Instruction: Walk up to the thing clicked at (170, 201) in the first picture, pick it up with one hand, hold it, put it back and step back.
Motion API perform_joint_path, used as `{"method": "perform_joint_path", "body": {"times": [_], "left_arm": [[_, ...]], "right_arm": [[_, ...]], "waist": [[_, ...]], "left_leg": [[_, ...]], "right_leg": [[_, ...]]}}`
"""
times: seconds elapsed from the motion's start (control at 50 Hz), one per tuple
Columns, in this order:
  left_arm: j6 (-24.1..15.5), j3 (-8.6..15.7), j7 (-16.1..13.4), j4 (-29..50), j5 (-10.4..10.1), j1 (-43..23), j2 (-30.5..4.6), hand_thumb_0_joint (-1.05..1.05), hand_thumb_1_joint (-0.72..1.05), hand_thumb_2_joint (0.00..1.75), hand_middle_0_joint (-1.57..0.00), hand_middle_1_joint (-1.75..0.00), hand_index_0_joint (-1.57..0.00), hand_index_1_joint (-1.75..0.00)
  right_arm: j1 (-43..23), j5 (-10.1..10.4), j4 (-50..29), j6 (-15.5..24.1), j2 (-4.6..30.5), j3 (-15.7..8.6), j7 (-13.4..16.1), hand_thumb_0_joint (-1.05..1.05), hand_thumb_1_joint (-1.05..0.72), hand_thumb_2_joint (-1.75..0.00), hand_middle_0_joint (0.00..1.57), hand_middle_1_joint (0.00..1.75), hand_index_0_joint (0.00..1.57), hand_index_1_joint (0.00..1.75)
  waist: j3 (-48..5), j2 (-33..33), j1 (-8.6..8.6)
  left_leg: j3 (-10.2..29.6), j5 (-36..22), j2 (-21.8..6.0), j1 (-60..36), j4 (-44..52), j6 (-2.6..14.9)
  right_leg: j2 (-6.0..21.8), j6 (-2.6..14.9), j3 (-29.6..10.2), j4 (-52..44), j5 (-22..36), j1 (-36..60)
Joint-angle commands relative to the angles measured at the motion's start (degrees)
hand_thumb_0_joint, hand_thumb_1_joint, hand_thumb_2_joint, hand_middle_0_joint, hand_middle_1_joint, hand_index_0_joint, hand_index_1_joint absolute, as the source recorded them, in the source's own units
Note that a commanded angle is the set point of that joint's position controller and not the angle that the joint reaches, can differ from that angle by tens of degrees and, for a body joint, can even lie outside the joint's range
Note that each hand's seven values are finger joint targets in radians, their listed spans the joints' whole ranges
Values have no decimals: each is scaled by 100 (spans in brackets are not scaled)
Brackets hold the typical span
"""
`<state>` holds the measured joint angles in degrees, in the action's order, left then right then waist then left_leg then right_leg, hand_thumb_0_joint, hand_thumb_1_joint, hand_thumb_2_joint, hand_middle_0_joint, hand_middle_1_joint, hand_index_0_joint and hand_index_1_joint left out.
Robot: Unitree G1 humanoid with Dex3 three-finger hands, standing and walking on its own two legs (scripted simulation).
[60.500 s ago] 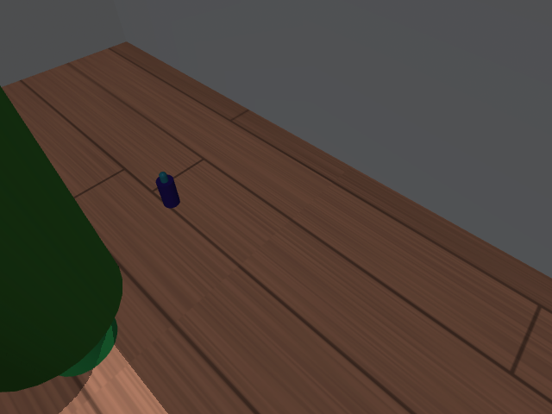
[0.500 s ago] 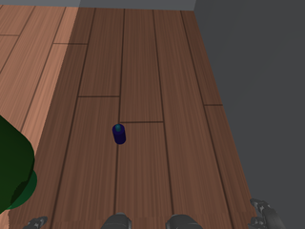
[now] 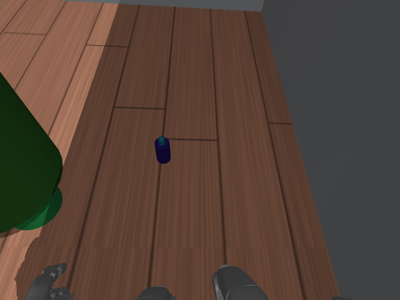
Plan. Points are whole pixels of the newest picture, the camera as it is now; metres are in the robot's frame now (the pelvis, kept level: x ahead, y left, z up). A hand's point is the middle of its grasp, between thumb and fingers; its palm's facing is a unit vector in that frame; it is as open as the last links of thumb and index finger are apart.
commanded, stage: step back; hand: left
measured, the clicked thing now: (162, 148) +0.87 +0.15 -0.66
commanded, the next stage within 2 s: stand in 1.44 s
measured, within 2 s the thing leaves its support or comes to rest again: neither
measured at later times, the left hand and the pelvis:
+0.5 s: hand out of the picture -0.09 +0.25 -0.14, palm faces +0.02 -0.91 -0.42, open 7.4 cm; pelvis -0.17 -0.03 +0.00, yaw +2 degrees
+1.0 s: hand out of the picture -0.14 +0.23 -0.14, palm faces +0.04 -0.94 -0.35, open 7.4 cm; pelvis -0.19 -0.03 +0.01, yaw +2 degrees
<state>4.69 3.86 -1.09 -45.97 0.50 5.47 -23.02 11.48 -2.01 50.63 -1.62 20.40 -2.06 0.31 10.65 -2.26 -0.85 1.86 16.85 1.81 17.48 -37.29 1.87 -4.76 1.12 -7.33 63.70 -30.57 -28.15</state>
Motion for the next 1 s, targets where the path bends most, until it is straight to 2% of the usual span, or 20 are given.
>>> {"method": "perform_joint_path", "body": {"times": [0.0, 0.1, 0.18, 0.2, 0.22, 0.24, 0.3, 0.42, 0.48, 0.5, 0.52, 0.54, 0.56, 0.6, 0.72, 0.74, 0.78, 0.8, 0.94, 0.98], "left_arm": [[-165, 372, -40, 215, 11, 566, -997, 0, 90, 90, -20, -30, -20, -30], [-227, 288, 26, 267, 68, 539, -905, 0, 90, 90, -20, -30, -20, -30], [-321, 344, 40, -197, 147, 1271, -931, 0, 90, 90, -20, -30, -20, -30], [-349, 450, 51, -124, 214, 1235, -1239, 0, 90, 90, -20, -30, -20, -30], [-328, 597, 68, 26, 206, 971, -1874, 0, 90, 90, -20, -30, -20, -30], [-357, 620, 33, 218, 219, 490, -2164, 0, 90, 90, -20, -30, -20, -30], [-417, 407, -40, 378, 222, -347, -1355, 0, 90, 90, -20, -30, -20, -30], [-487, 474, -19, 135, 271, 496, -1472, 0, 90, 90, -20, -30, -20, -30], [-424, 362, 59, 71, 191, 221, -1479, 0, 90, 90, -20, -30, -20, -30], [-399, 219, 71, 29, 184, 510, -1162, 0, 90, 90, -20, -30, -20, -30], [-402, 120, 97, 36, 124, 648, -778, 0, 90, 90, -20, -30, -20, -30], [-423, 181, 57, 12, 61, 185, -979, 0, 90, 90, -20, -30, -20, -30], [-452, 270, 74, -13, 131, -160, -1282, 0, 90, 90, -20, -30, -20, -30], [-500, 216, 160, -255, 25, 303, -1045, 0, 90, 90, -20, -30, -20, -30], [-641, 240, 154, -641, 117, 673, -916, 0, 90, 90, -20, -30, -20, -30], [-691, 278, 114, -690, 159, 695, -999, 0, 90, 90, -20, -30, -20, -30], [-771, 354, 96, -711, 192, 669, -1607, 0, 90, 90, -20, -30, -20, -30], [-794, 363, 104, -575, 179, 348, -1584, 0, 90, 90, -20, -30, -20, -30], [-726, 134, 123, -563, 131, -42, -1131, 0, 90, 90, -20, -30, -20, -30], [-684, -27, 143, -579, 14, 78, -691, 0, 90, 90, -20, -30, -20, -30]], "right_arm": [[-461, -12, -632, 188, 1547, -436, 167, 0, -90, -90, 20, 30, 20, 30], [-200, -31, -691, 91, 1671, -497, 151, 0, -90, -90, 20, 30, 20, 30], [-430, 32, -693, -94, 1655, -441, 88, 0, -90, -90, 20, 30, 20, 30], [-325, 63, -737, -86, 1369, -360, 62, 0, -90, -90, 20, 30, 20, 30], [-622, 96, -894, -56, 1096, -315, 129, 0, -90, -90, 20, 30, 20, 30], [-705, 78, -856, -99, 1315, -437, 206, 0, -90, -90, 20, 30, 20, 30], [-133, 169, -494, -75, 1350, -399, 169, 0, -90, -90, 20, 30, 20, 30], [-352, 2, -501, 97, 1263, -370, 70, 0, -90, -90, 20, 30, 20, 30], [364, 31, -23, 207, 1126, -419, 26, 0, -90, -90, 20, 30, 20, 30], [412, -13, 104, 253, 1233, -489, 36, 0, -90, -90, 20, 30, 20, 30], [446, -116, 107, 298, 1499, -548, 57, 0, -90, -90, 20, 30, 20, 30], [68, -94, -50, 324, 2070, -559, 37, 0, -90, -90, 20, 30, 20, 30], [-218, -58, -90, 360, 2009, -578, 20, 0, -90, -90, 20, 30, 20, 30], [-585, -60, -81, 452, 1483, -369, 43, 0, -90, -90, 20, 30, 20, 30], [-523, -20, -41, 277, 1369, -368, -33, 0, -90, -90, 20, 30, 20, 30], [-393, 16, -21, 263, 1137, -302, -31, 0, -90, -90, 20, 30, 20, 30], [-427, 32, 24, 229, 1027, -297, -4, 0, -90, -90, 20, 30, 20, 30], [-232, 15, 115, 238, 1170, -345, -13, 0, -90, -90, 20, 30, 20, 30], [175, -3, 510, 386, 996, -359, -30, 0, -90, -90, 20, 30, 20, 30], [-158, -51, 432, 452, 1332, -394, 23, 0, -90, -90, 20, 30, 20, 30]], "waist": [[-1128, 896, 300], [-1386, 1324, 34], [-1683, 1146, 310], [-1476, 407, 269], [-1100, -1173, 471], [-738, -1333, 496], [-722, -257, -72], [-1052, -847, 513], [-1082, -771, 123], [-1091, -172, 121], [-1173, 979, 107], [-814, 1334, -48], [-397, 869, -72], [-559, 707, 261], [-665, 972, 282], [-799, 588, 315], [-626, -652, 354], [-482, -402, 223], [-1013, -430, -46], [-1003, 677, 61]], "left_leg": [[1228, -2739, -1557, -341, 1168, 1129], [1348, -2204, -1701, -1048, 1113, 1151], [923, -1095, -1235, -20, 681, 552], [700, -55, -702, 946, 76, 198], [284, 1465, 398, 1548, -1185, -133], [731, 1820, 154, 1107, -2547, -287], [810, 913, 491, 957, -3199, -247], [107, 1385, -53, 996, -845, -276], [-310, 549, -9, -825, 1342, -46], [169, 445, -104, -1548, 1661, 34], [1942, 1667, -1144, -1936, 2232, 342], [3229, 3085, -2176, -441, 2597, 1037], [3129, 3092, -2202, 376, 2710, 1190], [1755, 1176, -1482, -153, 2133, 795], [868, 1398, -1045, 519, 1527, 365], [704, 1115, -883, 835, 1071, 201], [174, 1563, -80, 842, -640, -149], [300, 1418, -228, 720, -933, -182], [-29, 74, -180, -1058, 1166, -100], [1601, 390, -1250, -956, 2062, 206]], "right_leg": [[6, -121, -215, 804, 60, 192], [383, -211, 286, -1504, 28, 541], [295, 76, 731, -3944, 1357, 2134], [935, 292, -481, -4089, 958, 2352], [2292, 994, -1988, -4645, 943, 1410], [3136, 1680, -2801, -4994, 914, 14], [1908, 1019, -590, -4000, 2659, 408], [1999, 1020, -789, -3894, 1105, 2066], [1771, 721, -423, -3653, 415, 1054], [1456, 482, -156, -3082, 300, 394], [932, 138, 341, -2074, -69, -478], [697, -63, 544, -1602, -246, -396], [818, -21, 197, -1207, -95, 99], [769, -7, 250, -1397, 557, 351], [361, 51, 863, -3854, 1181, 2133], [540, 101, 381, -4099, 1297, 2649], [2179, 924, -2152, -5123, -1239, 1531], [2413, 1139, -2247, -5174, -1372, 1253], [1502, 498, -290, -4074, 1265, 765], [816, 67, 354, -3270, 1383, 490]]}}
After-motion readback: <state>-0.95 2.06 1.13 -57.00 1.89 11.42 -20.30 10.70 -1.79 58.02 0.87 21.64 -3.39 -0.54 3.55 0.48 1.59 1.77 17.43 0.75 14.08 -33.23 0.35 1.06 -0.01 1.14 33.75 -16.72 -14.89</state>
